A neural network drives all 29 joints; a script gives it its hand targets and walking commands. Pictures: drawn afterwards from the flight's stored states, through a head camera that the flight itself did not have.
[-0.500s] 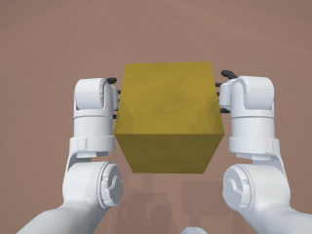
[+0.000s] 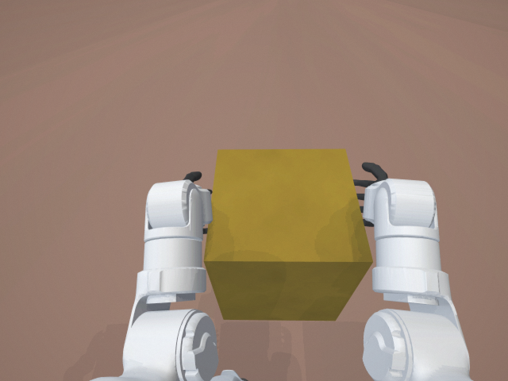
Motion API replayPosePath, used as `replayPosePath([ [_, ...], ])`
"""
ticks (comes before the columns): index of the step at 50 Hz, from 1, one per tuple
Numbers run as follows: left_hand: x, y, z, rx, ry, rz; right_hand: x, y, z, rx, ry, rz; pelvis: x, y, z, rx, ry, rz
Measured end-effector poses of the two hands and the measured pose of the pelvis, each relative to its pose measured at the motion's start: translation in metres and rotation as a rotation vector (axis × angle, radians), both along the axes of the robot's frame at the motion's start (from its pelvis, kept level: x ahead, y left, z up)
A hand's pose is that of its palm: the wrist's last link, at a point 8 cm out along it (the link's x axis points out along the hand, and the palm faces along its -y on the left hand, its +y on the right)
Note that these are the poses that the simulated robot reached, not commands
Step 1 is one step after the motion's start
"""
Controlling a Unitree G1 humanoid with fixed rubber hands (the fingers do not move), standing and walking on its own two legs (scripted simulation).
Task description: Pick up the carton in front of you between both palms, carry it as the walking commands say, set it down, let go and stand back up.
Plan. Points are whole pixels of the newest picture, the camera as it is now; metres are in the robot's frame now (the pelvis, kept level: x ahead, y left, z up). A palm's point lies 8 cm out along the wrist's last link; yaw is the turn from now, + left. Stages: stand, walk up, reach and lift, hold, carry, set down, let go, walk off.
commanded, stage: carry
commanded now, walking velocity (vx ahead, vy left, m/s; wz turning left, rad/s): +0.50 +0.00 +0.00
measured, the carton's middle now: (280, 240) +0.37 +0.02 +0.00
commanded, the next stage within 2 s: none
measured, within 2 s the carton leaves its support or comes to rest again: neither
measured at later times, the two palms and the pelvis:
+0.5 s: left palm (233, 107) +0.63 +0.12 +0.10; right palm (375, 101) +0.62 -0.16 +0.11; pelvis +0.34 -0.01 -0.01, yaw -3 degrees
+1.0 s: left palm (246, 68) +0.81 +0.12 +0.09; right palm (363, 60) +0.81 -0.17 +0.10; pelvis +0.52 -0.02 -0.01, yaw -1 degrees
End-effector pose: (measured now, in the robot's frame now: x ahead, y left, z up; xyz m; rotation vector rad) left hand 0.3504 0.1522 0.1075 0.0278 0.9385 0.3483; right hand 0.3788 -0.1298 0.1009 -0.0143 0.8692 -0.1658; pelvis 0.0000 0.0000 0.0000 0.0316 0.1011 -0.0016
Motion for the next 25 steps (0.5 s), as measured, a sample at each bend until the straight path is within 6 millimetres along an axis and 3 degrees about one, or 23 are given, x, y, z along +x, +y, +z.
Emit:
replayPosePath([
  [6,0.082,0.002,-0.021,-0.023,-0.109,-0.073,0.059,0.000,-0.015,-0.004,-0.107,-0.096,0.095,0.021,-0.020,-0.018,-0.021,-0.023],
  [12,0.135,-0.003,-0.039,-0.072,-0.079,-0.149,0.088,-0.004,-0.022,-0.029,-0.079,-0.201,0.166,0.030,-0.005,-0.034,-0.015,-0.061],
  [17,0.179,-0.013,-0.031,-0.060,-0.101,-0.186,0.133,-0.014,-0.006,-0.046,-0.099,-0.200,0.224,0.024,0.005,-0.057,-0.018,-0.059],
  [21,0.224,-0.019,-0.017,-0.053,-0.160,-0.170,0.184,-0.019,0.009,-0.046,-0.157,-0.174,0.276,0.012,0.003,-0.052,-0.027,-0.057],
  [25,0.275,-0.030,-0.010,-0.036,-0.207,-0.139,0.243,-0.031,0.011,-0.034,-0.204,-0.140,0.336,-0.006,-0.009,-0.041,-0.045,-0.048],
])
